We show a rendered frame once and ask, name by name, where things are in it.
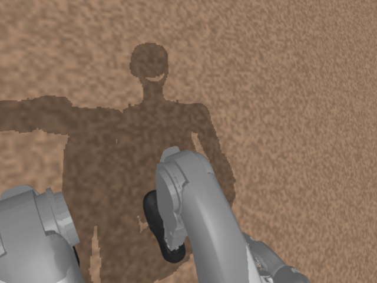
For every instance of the right robot foot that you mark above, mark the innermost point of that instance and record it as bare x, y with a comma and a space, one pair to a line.
155, 223

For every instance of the right robot hand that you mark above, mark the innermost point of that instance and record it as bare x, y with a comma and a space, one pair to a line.
265, 258

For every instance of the right robot arm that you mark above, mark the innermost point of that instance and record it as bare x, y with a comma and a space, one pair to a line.
289, 274

